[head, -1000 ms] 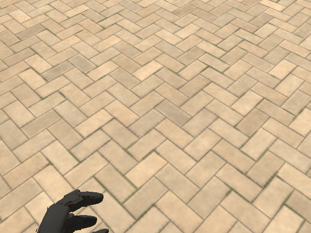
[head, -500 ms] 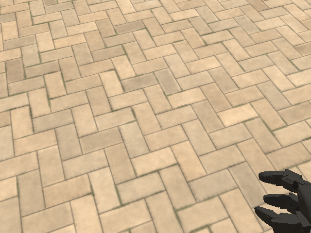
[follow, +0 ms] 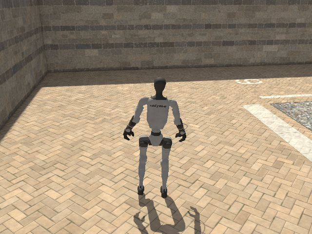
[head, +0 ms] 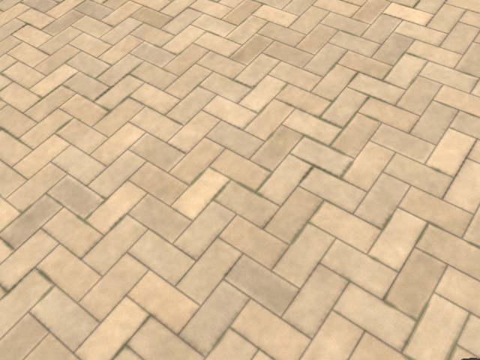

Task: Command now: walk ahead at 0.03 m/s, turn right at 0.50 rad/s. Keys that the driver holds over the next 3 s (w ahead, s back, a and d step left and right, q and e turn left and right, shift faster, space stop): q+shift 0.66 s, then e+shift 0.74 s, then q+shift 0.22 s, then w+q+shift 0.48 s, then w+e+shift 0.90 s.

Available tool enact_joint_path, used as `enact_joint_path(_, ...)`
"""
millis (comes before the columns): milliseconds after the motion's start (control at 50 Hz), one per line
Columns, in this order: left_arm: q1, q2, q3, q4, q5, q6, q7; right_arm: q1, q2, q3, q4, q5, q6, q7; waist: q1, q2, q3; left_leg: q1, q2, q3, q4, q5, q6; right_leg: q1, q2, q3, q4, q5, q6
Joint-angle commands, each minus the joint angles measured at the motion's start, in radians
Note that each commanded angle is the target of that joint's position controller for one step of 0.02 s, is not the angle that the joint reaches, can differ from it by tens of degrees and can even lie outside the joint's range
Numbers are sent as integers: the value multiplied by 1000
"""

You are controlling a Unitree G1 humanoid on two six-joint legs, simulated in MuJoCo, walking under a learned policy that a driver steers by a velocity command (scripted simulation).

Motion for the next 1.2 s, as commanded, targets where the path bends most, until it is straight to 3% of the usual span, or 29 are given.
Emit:
enact_joint_path(20,-70,111,20,-99,1,-15,27,34,-99,-24,-35,-2,-5,-9,-24,-165,-217,-97,12,-48,97,92,-4,241,-243,260,-222,421,-161)
enact_joint_path(100,-79,15,-26,-56,26,-28,31,80,-12,12,3,12,6,4,-22,-132,-224,49,50,-40,-134,159,-32,233,-206,122,-228,390,-144)
enact_joint_path(140,-90,33,-22,-34,40,-28,27,69,-11,22,2,16,11,15,3,-170,-179,135,54,-24,-262,160,-34,185,-212,99,-253,260,-152)
enact_joint_path(160,-90,72,-10,-24,41,-24,27,54,-46,15,-13,20,13,17,19,-186,-146,135,45,-7,-276,136,-33,173,-231,113,-264,210,-168)
enact_joint_path(220,-90,123,11,-2,28,-7,30,58,-104,-1,-43,32,16,19,38,-171,-88,65,43,11,-261,50,-20,214,-304,173,-268,198,-203)
enact_joint_path(320,-141,100,19,11,12,1,40,128,-57,1,-51,34,22,33,10,-147,-121,85,46,50,-308,3,4,296,-339,121,-199,430,-194)
enact_joint_path(380,-188,95,28,17,-10,9,44,212,-45,-5,-37,36,23,46,-47,-142,-147,225,4,101,-549,182,54,266,-302,15,-95,404,-116)
enact_joint_path(400,-151,75,30,36,-16,10,42,239,-75,-17,-37,28,21,41,-52,-73,-132,301,11,20,-681,347,102,194,-242,-53,20,248,-36)
enact_joint_path(420,-152,30,23,8,17,6,39,264,-216,-54,-55,19,14,21,-20,207,-129,452,241,-351,-742,747,214,-69,-104,-168,307,-97,79)
enact_joint_path(440,-299,15,14,-55,25,-7,40,276,-253,-57,-78,-15,-2,27,-75,288,-130,498,362,-587,-775,942,407,-294,66,-45,517,-463,120)
enact_joint_path(460,-311,32,18,-52,18,-16,38,273,-228,-52,-90,-31,-23,31,-85,150,-170,534,342,-546,-777,875,416,-334,39,57,621,-449,110)
enact_joint_path(480,-290,43,24,-36,6,-20,37,224,-205,-50,-96,-13,-35,27,-48,87,-153,549,277,-460,-755,834,356,-353,20,81,632,-352,99)
enact_joint_path(500,-266,46,29,-16,9,-23,44,177,-183,-47,-106,14,-32,18,-27,36,-148,551,233,-407,-739,807,305,-365,7,84,599,-276,101)
enact_joint_path(520,-257,61,34,-9,12,-23,48,150,-155,-37,-118,36,-23,6,-18,42,-153,547,211,-383,-739,799,280,-350,-3,91,569,-224,107)
enact_joint_path(540,-252,50,33,-8,8,-25,44,151,-141,-32,-126,42,-12,-3,-12,56,-166,534,186,-374,-738,812,270,-314,10,88,568,-186,117)
enact_joint_path(660,-245,32,29,8,-5,-38,33,170,-167,-44,-162,32,17,-23,-22,82,-162,515,126,-425,-734,669,249,-261,65,103,334,-88,149)
enact_joint_path(720,-195,49,27,45,-8,-31,24,133,-129,-22,-177,12,22,-24,-34,118,-181,464,134,-367,-714,640,236,-162,17,63,272,-43,158)
enact_joint_path(800,-169,24,6,58,-7,-33,2,104,-33,34,-155,-26,16,-1,-42,116,-163,350,141,-324,-716,654,247,33,-51,30,162,-58,134)
enact_joint_path(860,-170,72,13,46,-21,-39,-7,74,-95,24,-138,-26,9,10,-38,122,-84,329,144,-314,-710,604,252,78,-28,-15,32,-56,100)
enact_joint_path(920,-149,136,24,28,-18,-52,-12,111,-144,1,-124,-5,6,-5,-34,36,-74,386,97,-287,-638,506,195,100,-42,57,-121,271,40)
enact_joint_path(940,-131,188,38,26,-16,-55,-11,135,-128,-1,-136,-21,-2,-10,-70,-78,-98,355,7,-210,-553,404,152,136,-97,168,-92,507,-10)
enact_joint_path(960,-86,203,49,40,-29,-56,-13,98,-108,0,-152,-29,-5,-15,-51,-184,-116,292,-93,-91,-440,298,85,162,-169,302,-141,532,-104)
enact_joint_path(1000,33,175,46,61,-12,-55,-3,-12,-67,2,-198,-16,-10,-19,34,-304,-130,29,-174,-75,-172,-177,19,325,-318,593,-251,545,-265)
enact_joint_path(1020,49,173,46,63,-6,-60,3,-13,-57,0,-203,-4,-9,-14,38,-254,-148,-28,-152,-131,-26,-235,9,368,-315,599,-246,525,-267)
enact_joint_path(1060,-33,175,55,40,-30,-51,20,6,-36,2,-196,5,-8,-1,-8,-153,-153,-43,-102,-151,-86,-122,2,358,-235,476,-213,462,-176)
enact_joint_path(1080,-63,162,56,29,-43,-35,29,-8,-26,2,-197,5,-12,2,-8,-147,-157,-22,-95,-133,-203,-73,-6,352,-194,444,-214,406,-139)
enact_joint_path(1120,-70,167,64,14,-39,2,40,-9,5,7,-193,11,-22,16,0,-180,-178,68,-127,-96,-343,-1,-23,311,-149,442,-210,375,-122)
enact_joint_path(1160,-82,173,72,-5,-34,19,41,40,-3,3,-174,20,-29,29,-5,-216,-202,178,-141,-89,-477,58,-19,256,-134,463,-210,343,-114)
enact_joint_path(1200,-111,171,72,-22,-46,24,37,114,-28,-11,-150,20,-33,33,-34,-227,-205,297,-140,-80,-656,170,-9,191,-113,495,-200,244,-89)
